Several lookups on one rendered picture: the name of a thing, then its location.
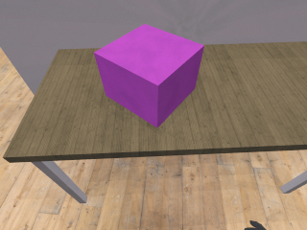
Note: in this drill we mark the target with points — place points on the robot right hand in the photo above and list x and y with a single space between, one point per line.
256 226

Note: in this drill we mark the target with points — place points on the table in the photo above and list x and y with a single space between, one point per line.
249 97

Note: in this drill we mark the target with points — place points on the carton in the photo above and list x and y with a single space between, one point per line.
149 71

